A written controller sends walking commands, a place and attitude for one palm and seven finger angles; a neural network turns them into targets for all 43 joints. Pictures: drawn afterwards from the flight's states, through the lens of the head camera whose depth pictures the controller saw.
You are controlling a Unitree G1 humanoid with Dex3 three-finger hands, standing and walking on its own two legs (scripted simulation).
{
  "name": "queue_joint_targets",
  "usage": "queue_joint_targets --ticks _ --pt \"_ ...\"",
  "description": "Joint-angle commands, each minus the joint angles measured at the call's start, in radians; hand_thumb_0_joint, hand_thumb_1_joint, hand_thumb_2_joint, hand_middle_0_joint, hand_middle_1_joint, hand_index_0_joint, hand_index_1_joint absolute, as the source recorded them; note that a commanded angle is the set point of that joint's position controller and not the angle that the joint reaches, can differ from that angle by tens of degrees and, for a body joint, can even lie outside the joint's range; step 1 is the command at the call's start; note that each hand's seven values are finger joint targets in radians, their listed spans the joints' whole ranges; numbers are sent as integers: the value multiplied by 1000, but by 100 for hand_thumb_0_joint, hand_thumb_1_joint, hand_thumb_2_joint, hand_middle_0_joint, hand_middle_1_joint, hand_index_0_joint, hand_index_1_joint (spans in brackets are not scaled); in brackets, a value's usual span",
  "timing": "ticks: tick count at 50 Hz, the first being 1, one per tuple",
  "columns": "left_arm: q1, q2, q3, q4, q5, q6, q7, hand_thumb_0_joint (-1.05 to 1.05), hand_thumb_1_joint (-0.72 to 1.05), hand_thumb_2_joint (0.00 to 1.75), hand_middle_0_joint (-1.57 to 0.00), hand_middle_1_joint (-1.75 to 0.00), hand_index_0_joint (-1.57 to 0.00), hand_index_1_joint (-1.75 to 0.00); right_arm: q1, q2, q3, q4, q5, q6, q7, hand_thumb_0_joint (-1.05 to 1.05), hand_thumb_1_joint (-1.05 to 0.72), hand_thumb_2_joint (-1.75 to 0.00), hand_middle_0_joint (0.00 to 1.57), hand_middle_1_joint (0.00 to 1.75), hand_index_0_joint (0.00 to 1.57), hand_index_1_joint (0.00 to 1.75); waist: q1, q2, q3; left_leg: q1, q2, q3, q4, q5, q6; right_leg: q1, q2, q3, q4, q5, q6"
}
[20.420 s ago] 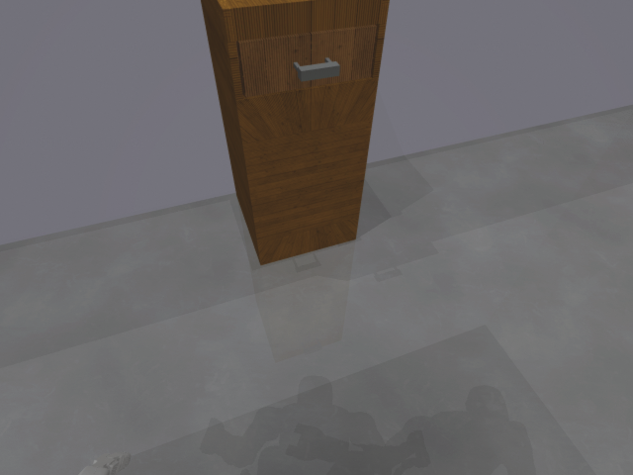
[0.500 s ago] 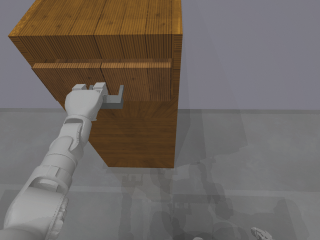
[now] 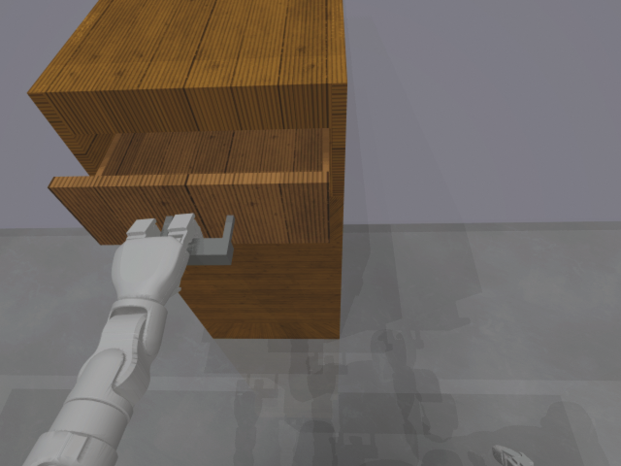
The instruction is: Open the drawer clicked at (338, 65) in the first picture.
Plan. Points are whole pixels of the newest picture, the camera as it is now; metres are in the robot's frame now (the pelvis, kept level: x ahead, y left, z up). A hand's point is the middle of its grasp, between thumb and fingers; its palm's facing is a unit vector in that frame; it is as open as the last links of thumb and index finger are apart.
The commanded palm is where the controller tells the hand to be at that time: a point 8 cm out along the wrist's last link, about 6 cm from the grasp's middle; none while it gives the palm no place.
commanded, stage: pull the drawer open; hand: left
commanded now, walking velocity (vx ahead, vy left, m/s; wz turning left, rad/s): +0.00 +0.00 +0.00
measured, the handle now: (195, 237) +0.41 +0.18 +0.04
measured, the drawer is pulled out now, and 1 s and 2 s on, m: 0.10 0.17 0.30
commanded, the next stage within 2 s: none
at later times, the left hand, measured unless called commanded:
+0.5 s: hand (165, 298) +0.32 +0.21 +0.02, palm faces +0.00 -0.09 -1.00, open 6.2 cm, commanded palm +0.27 +0.22 +0.07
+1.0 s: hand (153, 336) +0.27 +0.21 +0.02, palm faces +0.01 -0.06 -1.00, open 6.2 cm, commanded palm +0.22 +0.22 +0.07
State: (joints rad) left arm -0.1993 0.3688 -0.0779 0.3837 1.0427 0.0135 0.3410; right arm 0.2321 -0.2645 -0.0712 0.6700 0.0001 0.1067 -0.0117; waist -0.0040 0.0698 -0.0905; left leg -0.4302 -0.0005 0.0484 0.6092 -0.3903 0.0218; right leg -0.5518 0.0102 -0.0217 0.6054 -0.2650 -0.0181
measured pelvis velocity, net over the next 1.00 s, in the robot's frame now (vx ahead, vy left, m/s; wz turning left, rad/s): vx -0.01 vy -0.02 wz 0.01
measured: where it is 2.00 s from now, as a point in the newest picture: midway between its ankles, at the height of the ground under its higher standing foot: outside the picture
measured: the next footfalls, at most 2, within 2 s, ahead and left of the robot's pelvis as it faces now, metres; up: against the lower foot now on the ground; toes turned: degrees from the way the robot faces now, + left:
none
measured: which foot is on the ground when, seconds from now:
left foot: down 0.00-1.00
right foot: down 0.00-1.00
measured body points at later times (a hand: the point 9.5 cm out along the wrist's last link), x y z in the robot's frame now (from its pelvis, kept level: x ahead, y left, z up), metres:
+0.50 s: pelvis -0.01 -0.01 +0.00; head +0.04 -0.04 +0.45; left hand +0.32 +0.22 +0.07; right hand +0.14 -0.25 -0.12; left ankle -0.06 +0.10 -0.72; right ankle +0.01 -0.11 -0.72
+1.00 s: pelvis -0.01 -0.02 +0.00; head +0.02 -0.05 +0.45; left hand +0.26 +0.22 +0.07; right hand +0.20 -0.23 -0.11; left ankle -0.06 +0.10 -0.72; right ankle +0.01 -0.11 -0.72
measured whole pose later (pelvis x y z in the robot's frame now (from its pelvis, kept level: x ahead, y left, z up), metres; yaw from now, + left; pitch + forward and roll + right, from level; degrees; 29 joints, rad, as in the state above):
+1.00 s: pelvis -0.01 -0.02 +0.00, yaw +0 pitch +7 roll +1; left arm -0.01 0.36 -0.11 0.23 1.05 0.02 0.30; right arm 0.06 -0.21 -0.01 0.64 -0.01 0.08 -0.05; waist 0.07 0.06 -0.06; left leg -0.34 0.00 0.04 0.60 -0.37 0.00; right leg -0.48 0.01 -0.03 0.63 -0.27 -0.04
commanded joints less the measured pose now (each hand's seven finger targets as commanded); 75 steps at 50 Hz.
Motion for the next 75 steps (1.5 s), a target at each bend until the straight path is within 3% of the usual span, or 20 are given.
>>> queue_joint_targets --ticks 1,5,7,9,12,17,20,22,30,31,32,35,37,46,50,54,57,63,69,75 --pt "-385 241 110 -131 47 30 68 0 90 90 -40 -135 -40 -135 -48 -121 -28 -90 -2 -43 -30 0 -90 -90 20 30 20 30 8 -11 -333 112 -11 -26 -35 525 -15 265 12 -3 -8 337 -26" --pt "-453 173 30 -107 36 44 42 0 90 90 -40 -135 -40 -135 -73 -107 -20 -91 1 -41 -38 0 -90 -90 20 30 20 30 8 15 -360 143 -15 -27 -36 549 -26 273 7 -7 -6 346 -27" --pt "-470 209 61 -61 29 42 25 0 90 90 -40 -135 -40 -135 -83 -112 -14 -94 2 -41 -46 0 -90 -90 20 30 20 30 13 -48 -337 107 -21 -26 -46 490 -16 293 6 -5 -11 338 -24" --pt "-497 192 45 -54 18 29 6 0 90 90 -40 -135 -40 -135 -90 -110 -11 -106 3 -41 -51 0 -90 -90 20 30 20 30 8 -81 -341 101 -26 -23 -49 467 -9 313 3 -1 -17 344 -21" --pt "-510 205 58 -17 23 -2 -8 0 90 90 -40 -135 -40 -135 -91 -102 -7 -110 1 -45 -58 0 -90 -90 20 30 20 30 18 -78 -326 78 -33 -20 -47 449 -4 312 0 1 -10 348 -21" --pt "-291 180 79 -124 12 -43 -20 0 90 90 -40 -135 -40 -135 -107 -93 -12 -152 -5 -47 -38 0 -90 -90 20 30 20 30 67 -45 -371 96 -27 -20 -39 559 -10 358 -1 14 0 422 -24" --pt "-67 194 123 -238 2 -51 -17 0 90 90 -40 -135 -40 -135 -126 -90 -11 -182 -11 -51 -21 0 -90 -90 20 30 20 30 102 -39 -384 92 -22 -20 -41 607 -13 398 -5 22 8 465 -25" --pt "16 188 134 -312 -4 -43 -9 0 90 90 -40 -135 -40 -135 -143 -92 -9 -190 -9 -51 -14 0 -90 -90 20 30 20 30 100 -70 -356 68 -20 -19 -46 584 -12 398 -3 26 8 468 -24" --pt "364 171 154 -607 -13 10 44 0 90 90 -40 -135 -40 -135 -195 -87 -7 -210 -14 -68 8 0 -90 -90 20 30 20 30 108 -18 -332 111 -10 -20 -34 621 -26 375 -1 30 20 456 -27" --pt "148 173 122 -555 -1 19 51 0 90 90 -40 -135 -40 -135 -192 -100 -3 -178 -16 -60 -4 0 -90 -90 20 30 20 30 51 -42 -274 99 -12 -25 -32 543 -22 317 3 30 9 417 -23" --pt "-43 199 124 -518 17 12 64 0 90 90 -40 -135 -40 -135 -175 -102 -6 -156 -17 -62 -17 0 -90 -90 20 30 20 30 20 -39 -256 98 -11 -27 -28 483 -18 276 2 28 4 359 -22" --pt "94 205 151 -431 34 21 82 0 90 90 -40 -135 -40 -135 -181 -88 -5 -153 -21 -69 -28 0 -90 -90 20 30 20 30 64 -44 -265 89 -20 -20 -36 430 -15 300 5 25 2 316 -27" --pt "58 172 108 -446 21 23 74 0 90 90 -40 -135 -40 -135 -191 -83 -5 -153 -17 -70 -33 0 -90 -90 20 30 20 30 60 -48 -279 98 -27 -19 -39 411 -15 312 2 22 -4 316 -24" --pt "-36 199 109 -360 9 25 20 0 90 90 -40 -135 -40 -135 -226 -71 16 -150 -15 -66 -53 0 -90 -90 20 30 20 30 73 -90 -246 74 -40 -14 -62 363 -5 360 -6 33 -26 325 -16" --pt "174 201 142 -436 -3 0 -3 0 90 90 -40 -135 -40 -135 -246 -64 18 -183 -18 -67 -41 0 -90 -90 20 30 20 30 123 -44 -291 87 -42 -11 -75 415 -12 433 -9 54 -20 389 -21" --pt "384 199 181 -514 -23 -20 -11 0 90 90 -40 -135 -40 -135 -261 -64 24 -206 -17 -71 -24 0 -90 -90 20 30 20 30 136 -74 -226 60 -38 -12 -83 407 -15 426 -2 62 -25 375 -24" --pt "535 174 179 -650 -25 -34 2 0 90 90 -40 -135 -40 -135 -267 -58 25 -228 -22 -75 -8 0 -90 -90 20 30 20 30 147 -31 -227 72 -32 -8 -73 439 -16 413 -4 61 -14 391 -27" --pt "723 177 216 -770 -18 -36 64 0 90 90 -40 -135 -40 -135 -260 -69 17 -236 -27 -79 14 0 -90 -90 20 30 20 30 137 -2 -218 70 -18 -16 -35 475 -23 348 3 65 13 386 -30" --pt "794 183 236 -800 -6 -38 127 0 90 90 -40 -135 -40 -135 -253 -77 10 -231 -37 -74 18 0 -90 -90 20 30 20 30 122 -40 -216 59 -19 -25 9 448 -27 287 6 83 40 382 -30" --pt "936 168 234 -840 -10 -37 165 0 90 90 -40 -135 -40 -135 -257 -72 18 -248 -37 -72 23 0 -90 -90 20 30 20 30 142 -33 -240 50 -17 -25 36 462 -30 274 3 86 72 392 -27"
